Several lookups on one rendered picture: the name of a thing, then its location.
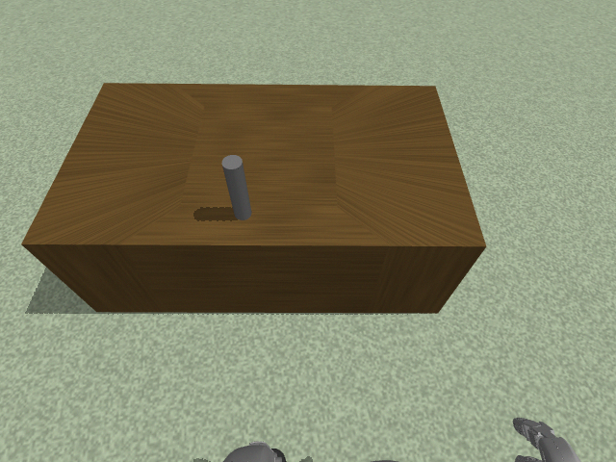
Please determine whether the right robot hand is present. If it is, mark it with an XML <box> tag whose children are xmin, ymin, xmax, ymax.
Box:
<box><xmin>513</xmin><ymin>418</ymin><xmax>581</xmax><ymax>462</ymax></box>

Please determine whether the can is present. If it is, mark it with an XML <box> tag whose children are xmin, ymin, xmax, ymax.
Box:
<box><xmin>222</xmin><ymin>155</ymin><xmax>252</xmax><ymax>220</ymax></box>

